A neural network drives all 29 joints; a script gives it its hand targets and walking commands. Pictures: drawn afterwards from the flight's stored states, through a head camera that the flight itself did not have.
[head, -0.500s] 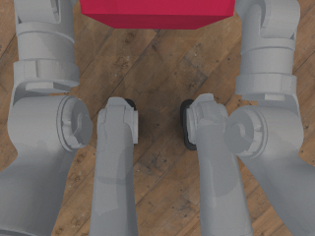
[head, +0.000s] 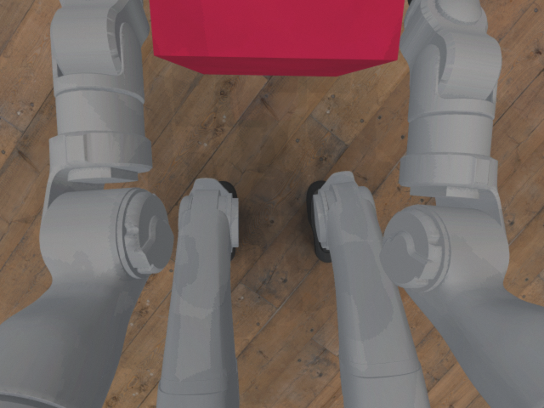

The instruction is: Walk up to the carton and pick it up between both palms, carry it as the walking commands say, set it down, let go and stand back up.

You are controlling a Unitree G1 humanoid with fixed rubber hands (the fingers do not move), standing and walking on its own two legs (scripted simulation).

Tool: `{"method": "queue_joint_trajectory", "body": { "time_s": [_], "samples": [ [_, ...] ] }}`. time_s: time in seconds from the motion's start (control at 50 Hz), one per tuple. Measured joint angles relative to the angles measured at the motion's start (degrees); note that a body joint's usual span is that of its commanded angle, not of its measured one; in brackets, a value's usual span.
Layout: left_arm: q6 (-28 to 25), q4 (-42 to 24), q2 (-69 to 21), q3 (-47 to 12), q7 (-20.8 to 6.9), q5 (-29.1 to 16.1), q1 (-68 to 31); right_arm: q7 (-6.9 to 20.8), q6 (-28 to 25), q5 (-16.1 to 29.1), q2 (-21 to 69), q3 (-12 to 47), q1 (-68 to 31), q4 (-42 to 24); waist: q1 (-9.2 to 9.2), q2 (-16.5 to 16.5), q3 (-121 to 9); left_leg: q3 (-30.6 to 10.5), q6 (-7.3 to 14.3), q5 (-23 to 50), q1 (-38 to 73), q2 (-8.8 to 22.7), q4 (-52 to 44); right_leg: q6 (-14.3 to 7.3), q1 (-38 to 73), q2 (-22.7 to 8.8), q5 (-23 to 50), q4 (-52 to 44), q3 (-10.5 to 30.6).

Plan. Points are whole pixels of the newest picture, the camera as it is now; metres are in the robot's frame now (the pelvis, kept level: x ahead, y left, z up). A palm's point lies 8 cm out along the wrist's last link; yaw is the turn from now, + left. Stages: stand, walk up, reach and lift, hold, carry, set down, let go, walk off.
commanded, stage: reach and lift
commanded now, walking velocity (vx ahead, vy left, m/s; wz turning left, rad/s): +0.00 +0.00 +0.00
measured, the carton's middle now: out of the picture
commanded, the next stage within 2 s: none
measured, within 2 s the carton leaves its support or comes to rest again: neither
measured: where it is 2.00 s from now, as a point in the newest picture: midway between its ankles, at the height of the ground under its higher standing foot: (274, 236)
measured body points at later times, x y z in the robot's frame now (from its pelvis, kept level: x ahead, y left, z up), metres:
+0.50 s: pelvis +0.00 +0.00 +0.05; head +0.31 +0.01 +0.37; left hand +0.55 +0.15 -0.03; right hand +0.52 -0.16 -0.02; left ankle +0.15 +0.12 -0.51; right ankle +0.14 -0.14 -0.51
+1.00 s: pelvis +0.07 +0.00 +0.13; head +0.25 +0.01 +0.54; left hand +0.51 +0.15 +0.08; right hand +0.50 -0.15 +0.09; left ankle +0.15 +0.12 -0.51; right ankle +0.14 -0.14 -0.51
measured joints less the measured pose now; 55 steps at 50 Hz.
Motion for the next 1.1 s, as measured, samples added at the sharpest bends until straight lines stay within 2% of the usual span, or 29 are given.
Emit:
{"method": "queue_joint_trajectory", "body": {
  "time_s": [0.2,0.36,0.48,0.54,0.7,0.76,0.82,0.98,1.1],
  "samples": [
    [-0.66,-0.71,-1.28,1.30,-0.64,0.39,2.92,-0.18,0.51,-0.08,1.06,0.35,2.35,-1.34,0.05,-0.42,-0.32,0.21,-0.02,1.02,4.74,0.27,-4.30,-0.21,4.35,0.02,1.10,-3.94,0.38],
    [-0.09,-2.08,-1.38,-0.01,-0.56,0.01,5.33,-0.36,0.71,0.17,1.48,1.35,4.59,-2.22,0.19,-0.19,0.09,-0.24,-0.03,2.10,9.26,0.23,-8.17,-0.35,9.07,-0.24,2.20,-8.06,0.08],
    [-0.35,-1.51,-2.68,0.81,-0.85,0.58,8.00,0.13,-0.22,-1.01,3.06,0.39,7.73,-1.71,-0.18,0.09,-2.88,-0.35,0.22,2.61,11.01,0.09,-10.53,-0.26,11.01,-0.52,2.68,-10.60,0.05],
    [-0.18,-2.53,-3.41,0.34,-0.69,0.55,8.97,0.54,0.42,-0.97,3.12,0.60,9.23,-3.51,-0.11,-0.06,-2.53,-0.34,0.29,2.68,13.45,0.06,-11.76,-0.29,13.48,-0.64,2.74,-11.86,0.09],
    [-0.34,0.40,-6.59,1.83,-0.70,3.15,17.25,2.08,-0.31,-3.88,5.64,-0.99,16.15,1.43,-0.69,0.02,-17.57,-0.32,0.56,3.13,11.44,0.44,-16.09,-0.34,11.49,-0.56,3.52,-16.53,0.26],
    [-1.00,3.30,-8.76,3.22,-1.03,5.61,21.22,3.11,-0.63,-6.04,6.69,-2.05,20.46,3.89,-0.52,-0.02,-25.92,-0.04,0.70,3.17,10.75,0.60,-18.55,-0.43,10.65,-0.62,3.63,-18.91,0.60],
    [-1.53,3.56,-10.72,4.96,-1.43,7.72,25.13,4.21,-1.55,-8.48,7.96,-2.81,23.88,5.33,-0.48,-0.39,-30.81,0.29,0.85,3.23,12.67,0.81,-21.53,-0.54,12.38,-0.66,3.80,-21.76,0.98],
    [-3.08,2.66,-13.61,7.24,-3.20,11.30,32.79,5.45,-2.72,-11.82,10.96,-3.84,30.05,5.43,-0.73,-0.18,-35.92,-0.03,1.08,3.88,19.76,1.12,-28.80,-0.92,19.66,-0.88,4.70,-29.49,0.83],
    [-3.69,-1.49,-13.96,5.01,-3.59,10.37,37.19,5.69,-4.71,-11.58,12.53,-2.62,33.67,3.24,-1.40,-0.64,-34.82,-0.35,1.00,4.59,24.54,1.22,-33.16,-1.22,24.50,-1.07,5.43,-33.91,0.62]
  ]
}}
